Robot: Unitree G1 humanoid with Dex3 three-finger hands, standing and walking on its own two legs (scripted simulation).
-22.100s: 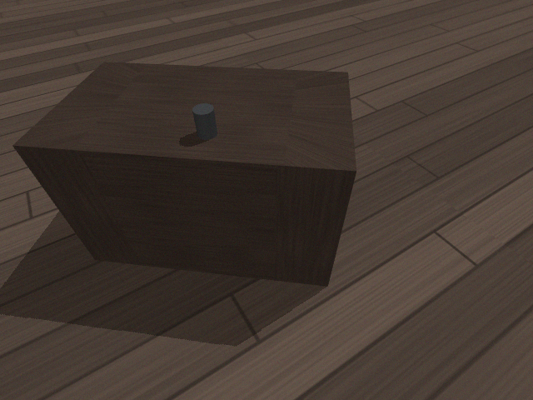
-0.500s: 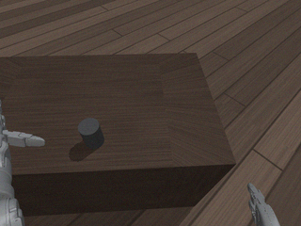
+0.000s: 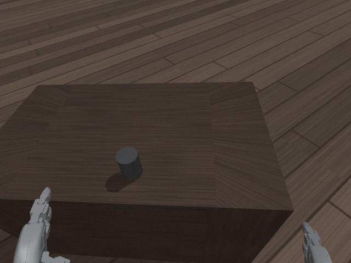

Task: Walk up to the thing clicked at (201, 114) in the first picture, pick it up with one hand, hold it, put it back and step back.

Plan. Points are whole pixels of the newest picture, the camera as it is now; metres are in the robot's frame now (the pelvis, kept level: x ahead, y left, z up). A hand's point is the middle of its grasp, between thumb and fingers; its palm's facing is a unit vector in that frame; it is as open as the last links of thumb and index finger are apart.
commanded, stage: sink last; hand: left
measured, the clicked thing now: (130, 164) +0.42 +0.18 -0.06
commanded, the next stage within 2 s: home in 0.30 s
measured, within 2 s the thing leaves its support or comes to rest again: neither
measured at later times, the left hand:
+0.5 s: hand (57, 251) +0.16 +0.25 +0.04, palm faces +0.32 -0.86 -0.39, open 17.4 cm
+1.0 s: hand out of the picture +0.15 +0.17 -0.09, palm faces +0.06 -0.98 -0.19, open 17.7 cm
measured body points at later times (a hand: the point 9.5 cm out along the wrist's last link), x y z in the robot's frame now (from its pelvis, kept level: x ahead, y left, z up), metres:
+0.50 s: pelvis -0.03 -0.01 +0.00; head -0.02 -0.02 +0.45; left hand +0.14 +0.30 +0.06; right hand +0.13 -0.27 -0.06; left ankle -0.03 +0.13 -0.72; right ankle +0.00 -0.13 -0.72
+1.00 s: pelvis -0.03 +0.00 +0.01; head +0.00 +0.01 +0.46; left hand +0.15 +0.22 -0.07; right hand +0.14 -0.23 -0.07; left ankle -0.03 +0.13 -0.72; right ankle +0.00 -0.13 -0.72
